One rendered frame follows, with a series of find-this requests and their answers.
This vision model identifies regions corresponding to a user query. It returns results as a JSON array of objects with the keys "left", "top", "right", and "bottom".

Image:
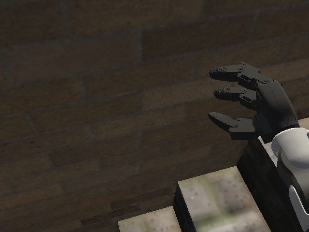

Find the right robot hand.
[{"left": 208, "top": 61, "right": 300, "bottom": 144}]

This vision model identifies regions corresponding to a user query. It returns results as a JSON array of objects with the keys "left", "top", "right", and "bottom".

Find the robot right forearm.
[{"left": 271, "top": 128, "right": 309, "bottom": 232}]

